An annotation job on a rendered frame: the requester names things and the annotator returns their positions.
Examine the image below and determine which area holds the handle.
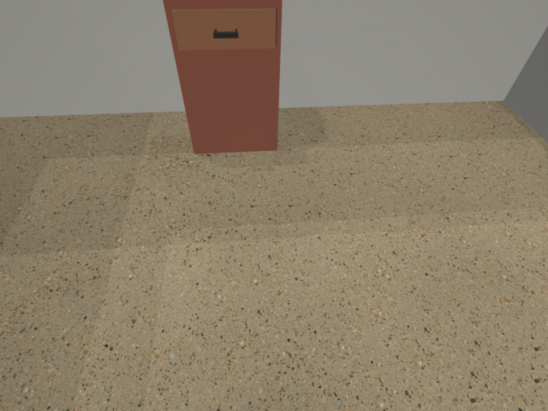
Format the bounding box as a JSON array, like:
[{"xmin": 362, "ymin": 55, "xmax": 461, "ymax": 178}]
[{"xmin": 213, "ymin": 29, "xmax": 238, "ymax": 39}]

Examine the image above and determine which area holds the drawer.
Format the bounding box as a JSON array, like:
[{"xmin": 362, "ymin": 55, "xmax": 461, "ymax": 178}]
[{"xmin": 171, "ymin": 9, "xmax": 276, "ymax": 50}]

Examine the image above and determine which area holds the cabinet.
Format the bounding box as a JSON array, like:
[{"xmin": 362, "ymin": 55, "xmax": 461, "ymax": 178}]
[{"xmin": 163, "ymin": 0, "xmax": 283, "ymax": 154}]

